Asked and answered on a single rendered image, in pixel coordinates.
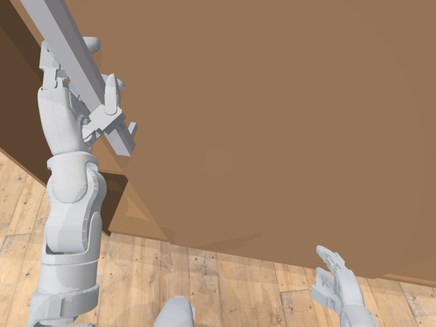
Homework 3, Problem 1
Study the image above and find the handle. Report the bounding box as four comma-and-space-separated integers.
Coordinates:
20, 0, 138, 157

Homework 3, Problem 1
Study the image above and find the right robot forearm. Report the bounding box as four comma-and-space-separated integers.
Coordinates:
340, 305, 380, 327

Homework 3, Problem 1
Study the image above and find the left robot thigh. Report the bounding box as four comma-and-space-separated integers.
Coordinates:
153, 298, 195, 327

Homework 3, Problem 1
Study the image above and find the robot right hand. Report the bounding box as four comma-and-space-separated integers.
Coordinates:
312, 245, 365, 317

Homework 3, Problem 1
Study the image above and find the robot left hand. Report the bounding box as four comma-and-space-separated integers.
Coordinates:
37, 37, 126, 156

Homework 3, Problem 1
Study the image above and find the left robot forearm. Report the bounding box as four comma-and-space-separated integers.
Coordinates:
27, 151, 107, 327

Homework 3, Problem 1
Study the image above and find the wardrobe door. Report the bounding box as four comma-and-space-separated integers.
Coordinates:
389, 255, 436, 281
10, 0, 436, 279

